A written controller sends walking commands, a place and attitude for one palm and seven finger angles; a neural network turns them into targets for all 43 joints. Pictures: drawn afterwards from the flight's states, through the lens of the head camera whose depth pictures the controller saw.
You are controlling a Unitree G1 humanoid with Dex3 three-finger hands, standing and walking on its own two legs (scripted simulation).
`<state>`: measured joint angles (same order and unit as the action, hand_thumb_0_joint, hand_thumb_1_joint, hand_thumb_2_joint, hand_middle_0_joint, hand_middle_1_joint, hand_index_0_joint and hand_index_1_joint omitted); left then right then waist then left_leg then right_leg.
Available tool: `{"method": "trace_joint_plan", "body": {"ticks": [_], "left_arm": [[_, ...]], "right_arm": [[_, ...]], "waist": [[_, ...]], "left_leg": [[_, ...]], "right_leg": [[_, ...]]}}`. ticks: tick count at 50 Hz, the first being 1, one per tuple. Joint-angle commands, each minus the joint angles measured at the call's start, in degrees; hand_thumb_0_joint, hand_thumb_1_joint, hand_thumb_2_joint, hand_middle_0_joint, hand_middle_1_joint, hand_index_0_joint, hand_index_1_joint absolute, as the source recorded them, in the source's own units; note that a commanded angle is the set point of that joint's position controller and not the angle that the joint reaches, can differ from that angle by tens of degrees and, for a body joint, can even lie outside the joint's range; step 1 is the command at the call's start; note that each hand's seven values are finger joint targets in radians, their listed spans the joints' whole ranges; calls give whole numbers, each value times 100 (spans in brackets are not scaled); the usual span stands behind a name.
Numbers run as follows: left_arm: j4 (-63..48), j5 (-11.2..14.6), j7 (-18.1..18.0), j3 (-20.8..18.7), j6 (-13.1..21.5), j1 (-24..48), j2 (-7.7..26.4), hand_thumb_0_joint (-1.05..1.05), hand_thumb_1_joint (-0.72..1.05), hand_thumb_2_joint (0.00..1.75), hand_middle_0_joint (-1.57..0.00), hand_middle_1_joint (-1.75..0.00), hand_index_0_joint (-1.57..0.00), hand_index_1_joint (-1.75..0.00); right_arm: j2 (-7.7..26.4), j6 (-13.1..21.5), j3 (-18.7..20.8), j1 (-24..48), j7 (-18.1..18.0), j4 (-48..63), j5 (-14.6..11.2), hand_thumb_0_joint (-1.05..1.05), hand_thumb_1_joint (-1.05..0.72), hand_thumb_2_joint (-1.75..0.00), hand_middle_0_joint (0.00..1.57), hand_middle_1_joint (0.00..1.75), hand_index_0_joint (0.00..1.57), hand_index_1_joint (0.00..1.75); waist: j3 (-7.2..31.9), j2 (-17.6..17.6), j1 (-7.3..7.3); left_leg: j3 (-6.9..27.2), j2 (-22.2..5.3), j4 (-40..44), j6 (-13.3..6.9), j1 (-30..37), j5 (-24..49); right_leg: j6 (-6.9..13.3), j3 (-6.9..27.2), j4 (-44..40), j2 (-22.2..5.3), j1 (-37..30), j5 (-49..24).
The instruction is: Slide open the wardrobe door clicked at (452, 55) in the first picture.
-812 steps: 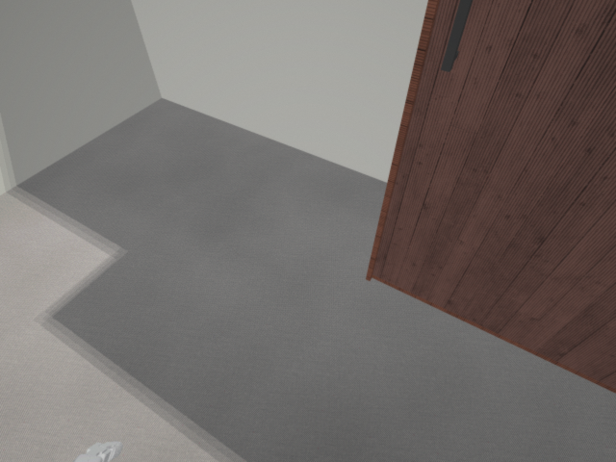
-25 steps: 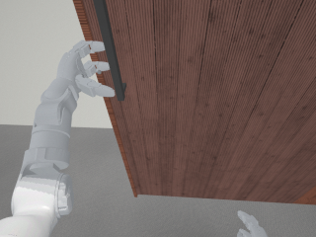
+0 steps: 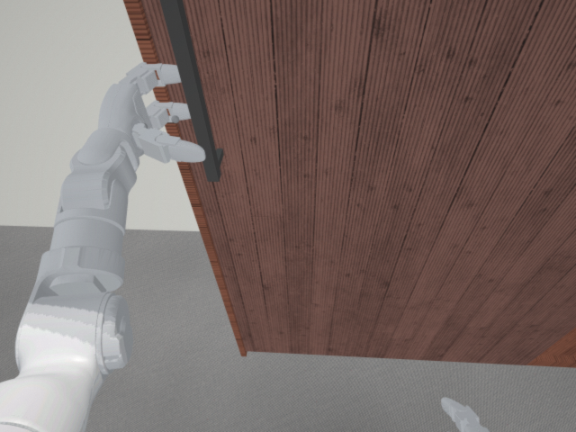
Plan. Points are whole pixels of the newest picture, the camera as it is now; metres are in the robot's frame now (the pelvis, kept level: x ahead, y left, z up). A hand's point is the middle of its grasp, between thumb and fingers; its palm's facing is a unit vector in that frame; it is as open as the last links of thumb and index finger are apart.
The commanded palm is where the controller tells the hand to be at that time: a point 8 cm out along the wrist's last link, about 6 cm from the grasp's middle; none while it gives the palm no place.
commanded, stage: slide the fingers in behind the handle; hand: left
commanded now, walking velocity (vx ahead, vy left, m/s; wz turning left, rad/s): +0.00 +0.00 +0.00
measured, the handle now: (199, 90) +0.48 +0.14 +0.25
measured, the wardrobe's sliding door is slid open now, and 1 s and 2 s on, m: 0.00 0.00 0.00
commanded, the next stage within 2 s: grip the handle and tug to test in 1.90 s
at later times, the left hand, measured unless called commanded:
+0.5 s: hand (166, 126) +0.43 +0.17 +0.23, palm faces -0.01 -1.00 -0.02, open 14.0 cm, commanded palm +0.41 +0.21 +0.23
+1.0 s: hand (193, 124) +0.43 +0.14 +0.23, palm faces -0.01 -1.00 -0.02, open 14.0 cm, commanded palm +0.41 +0.19 +0.23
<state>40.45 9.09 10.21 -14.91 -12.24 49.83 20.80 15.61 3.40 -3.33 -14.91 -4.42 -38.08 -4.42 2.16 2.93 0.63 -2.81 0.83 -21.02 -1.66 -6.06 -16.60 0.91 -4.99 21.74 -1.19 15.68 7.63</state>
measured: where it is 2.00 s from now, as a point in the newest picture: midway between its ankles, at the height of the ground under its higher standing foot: outside the picture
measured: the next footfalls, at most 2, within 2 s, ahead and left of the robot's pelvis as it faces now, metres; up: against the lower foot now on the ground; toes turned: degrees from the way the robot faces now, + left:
none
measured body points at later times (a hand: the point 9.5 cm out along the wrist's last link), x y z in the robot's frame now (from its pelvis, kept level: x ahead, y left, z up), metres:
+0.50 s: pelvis -0.01 +0.00 +0.00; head +0.00 -0.02 +0.45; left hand +0.42 +0.23 +0.24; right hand +0.12 -0.25 -0.11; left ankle -0.06 +0.10 -0.74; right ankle +0.04 -0.11 -0.74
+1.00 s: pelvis +0.00 +0.00 +0.00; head +0.00 -0.02 +0.45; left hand +0.43 +0.20 +0.24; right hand +0.15 -0.23 -0.11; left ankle -0.06 +0.10 -0.74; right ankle +0.04 -0.11 -0.74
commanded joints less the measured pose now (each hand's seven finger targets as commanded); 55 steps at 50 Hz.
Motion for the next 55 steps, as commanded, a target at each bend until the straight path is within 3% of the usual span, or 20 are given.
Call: {"method": "trace_joint_plan", "body": {"ticks": [1, 5, 10, 11, 14, 17, 19, 23, 25, 28, 30, 32, 34, 40, 42, 44, 47, 48, 50, 55], "left_arm": [[-1085, 47, -1, -386, 488, 2992, 1508, 0, -50, 30, -30, -120, -30, -120], [-870, 9, 20, -276, 545, 3298, 1499, 0, -50, 30, -30, -120, -30, -120], [-1060, 60, 130, -634, 675, 2742, 1845, 0, -50, 30, -30, -120, -30, -120], [-1023, 77, 173, -551, 668, 2673, 1745, 0, -50, 30, -30, -120, -30, -120], [-1032, 108, 263, -345, 638, 2827, 1630, 0, -50, 30, -30, -120, -30, -120], [-1384, 164, 241, -469, 660, 2955, 1730, 0, -50, 30, -30, -120, -30, -120], [-1755, 209, 247, -236, 702, 2994, 1435, 0, -50, 30, -30, -120, -30, -120], [-1524, 251, 201, -148, 493, 2639, 1208, 0, -50, 30, -30, -120, -30, -120], [-1442, 225, 104, -5, 361, 2901, 1056, 0, -50, 30, -30, -120, -30, -120], [-1530, 158, -67, -237, 333, 2771, 1269, 0, -50, 30, -30, -120, -30, -120], [-1688, 145, -123, 21, 375, 3113, 944, 0, -50, 30, -30, -120, -30, -120], [-1684, 132, -166, -269, 406, 2837, 1190, 0, -50, 30, -30, -120, -30, -120], [-1865, 130, -159, -293, 429, 2606, 1186, 0, -50, 30, -30, -120, -30, -120], [-1953, 106, -221, 127, 163, 2734, 634, 0, -50, 30, -30, -120, -30, -120], [-1942, 111, -296, 29, 110, 2794, 694, 0, -50, 30, -30, -120, -30, -120], [-2253, 105, -356, -89, 150, 2784, 829, 0, -50, 30, -30, -120, -30, -120], [-2107, 82, -378, 131, 78, 2716, 527, 0, -50, 30, -30, -120, -30, -120], [-1946, 73, -412, -47, 56, 2497, 692, 0, -50, 30, -30, -120, -30, -120], [-2172, 61, -419, 176, 61, 2890, 506, 0, -50, 30, -30, -120, -30, -120], [-2234, 64, -471, 131, 75, 2793, 499, 0, -50, 30, -30, -120, -30, -120]], "right_arm": [[684, 273, 239, 297, -63, 787, -4, 0, -90, -90, 20, 30, 20, 30], [699, 291, 233, 227, -83, 751, -11, 0, -90, -90, 20, 30, 20, 30], [720, 312, 256, 251, -50, 885, -19, 0, -90, -90, 20, 30, 20, 30], [715, 317, 247, 261, -51, 891, -32, 0, -90, -90, 20, 30, 20, 30], [746, 330, 247, 290, -73, 885, -76, 0, -90, -90, 20, 30, 20, 30], [724, 408, 251, 305, -85, 914, -60, 0, -90, -90, 20, 30, 20, 30], [692, 455, 251, 378, -71, 954, -57, 0, -90, -90, 20, 30, 20, 30], [718, 453, 246, 414, -55, 860, -66, 0, -90, -90, 20, 30, 20, 30], [705, 448, 219, 434, -64, 793, -63, 0, -90, -90, 20, 30, 20, 30], [689, 407, 239, 457, -58, 810, -30, 0, -90, -90, 20, 30, 20, 30], [622, 420, 208, 487, -42, 811, -16, 0, -90, -90, 20, 30, 20, 30], [628, 386, 219, 452, -33, 818, 10, 0, -90, -90, 20, 30, 20, 30], [602, 340, 215, 537, -13, 899, 10, 0, -90, -90, 20, 30, 20, 30], [557, 218, 200, 650, 8, 916, -16, 0, -90, -90, 20, 30, 20, 30], [558, 218, 212, 609, -2, 869, 2, 0, -90, -90, 20, 30, 20, 30], [546, 203, 212, 658, -7, 918, 32, 0, -90, -90, 20, 30, 20, 30], [518, 172, 199, 664, 8, 877, 29, 0, -90, -90, 20, 30, 20, 30], [542, 150, 225, 662, -4, 883, 35, 0, -90, -90, 20, 30, 20, 30], [521, 153, 196, 675, -5, 877, 34, 0, -90, -90, 20, 30, 20, 30], [500, 132, 200, 702, -5, 900, 47, 0, -90, -90, 20, 30, 20, 30]], "waist": [[1745, -355, 20], [1592, -240, 115], [1954, -315, -71], [1834, -459, -37], [1511, -285, 57], [1841, -152, 23], [1940, 45, 47], [1609, -194, 28], [1440, -273, 112], [1683, -329, 4], [1655, -136, 75], [1945, -459, -30], [2003, -231, -115], [1717, -264, -15], [1737, -461, -6], [2020, -243, -86], [1832, -456, -34], [1774, -532, -90], [1790, -298, -14], [1918, -272, -72]], "left_leg": [[258, -90, 237, 16, -332, 1833], [280, -86, 269, 1, -375, 1553], [189, -87, 265, -20, -430, 1709], [185, -105, 267, -33, -452, 1675], [233, -123, 330, -28, -436, 1346], [248, -100, 291, -21, -299, 1418], [266, -96, 269, 2, -108, 1663], [299, -112, 313, 37, -174, 1547], [333, -107, 323, 26, -272, 1360], [323, -93, 289, 29, -208, 1526], [338, -93, 268, 51, -154, 1636], [311, -95, 218, 51, -146, 1934], [266, -103, 214, 66, -128, 2145], [282, -119, 209, 91, -106, 2094], [308, -116, 207, 80, -105, 2001], [274, -92, 183, 91, 3, 2265], [268, -106, 178, 94, -85, 2256], [268, -107, 194, 78, -100, 2206], [281, -95, 197, 93, -57, 2185], [261, -89, 171, 88, -17, 2304]], "right_leg": [[156, 340, 43, -15, -1524, -1533], [152, 350, -32, -13, -1335, -1238], [147, 409, 24, -32, -1748, -1517], [138, 396, 19, -25, -1691, -1512], [141, 374, -97, -4, -1356, -1073], [150, 405, -83, 9, -1473, -1087], [167, 371, -57, 16, -1466, -1252], [167, 296, -99, 36, -1270, -1060], [145, 293, -114, 33, -1120, -904], [151, 302, -71, 26, -1283, -997], [166, 308, -37, 16, -1225, -1121], [165, 318, 57, 25, -1525, -1473], [168, 331, 96, 1, -1643, -1689], [164, 276, 85, 21, -1400, -1581], [159, 268, 78, 33, -1398, -1503], [169, 292, 110, 7, -1614, -1746], [156, 263, 125, 23, -1562, -1780], [155, 266, 96, 31, -1553, -1717], [171, 270, 103, 12, -1499, -1682], [174, 282, 135, 12, -1612, -1801]]}}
